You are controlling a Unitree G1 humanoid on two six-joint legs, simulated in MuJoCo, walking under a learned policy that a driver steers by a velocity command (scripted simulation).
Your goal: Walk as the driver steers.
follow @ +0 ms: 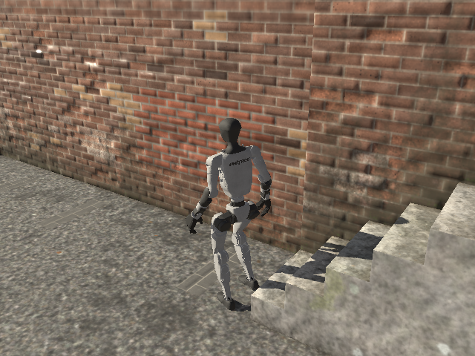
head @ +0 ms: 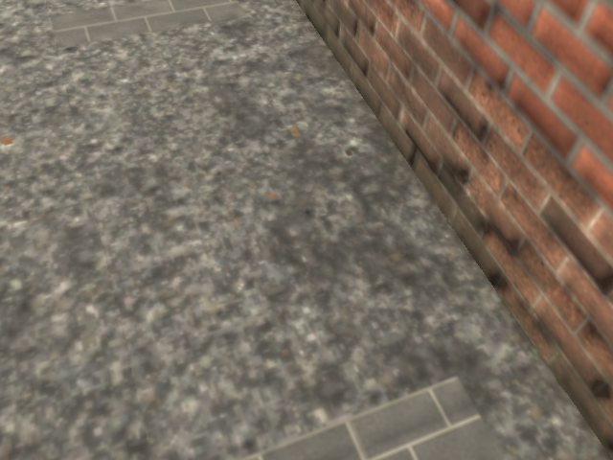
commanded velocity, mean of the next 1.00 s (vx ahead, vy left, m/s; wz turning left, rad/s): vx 0.03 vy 0.00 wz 0.41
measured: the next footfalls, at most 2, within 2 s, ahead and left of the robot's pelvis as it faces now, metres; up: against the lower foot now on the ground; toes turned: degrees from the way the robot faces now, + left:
right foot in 0.30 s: +0.10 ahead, -0.10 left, +0.00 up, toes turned +13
left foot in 0.72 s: +0.03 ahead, +0.11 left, +0.00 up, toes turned +21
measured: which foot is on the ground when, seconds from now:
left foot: down 0.00-0.30, up 0.32-0.70, down 0.72-1.00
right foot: up 0.00-0.28, down 0.30-0.72, up 0.74-1.00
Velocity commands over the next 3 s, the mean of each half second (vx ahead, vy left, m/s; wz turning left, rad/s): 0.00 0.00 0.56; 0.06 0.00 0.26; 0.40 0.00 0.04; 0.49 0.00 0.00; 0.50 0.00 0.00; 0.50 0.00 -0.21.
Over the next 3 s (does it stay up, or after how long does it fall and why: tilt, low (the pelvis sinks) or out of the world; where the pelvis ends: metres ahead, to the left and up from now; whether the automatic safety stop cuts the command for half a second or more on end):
stays up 0.96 0.42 0.00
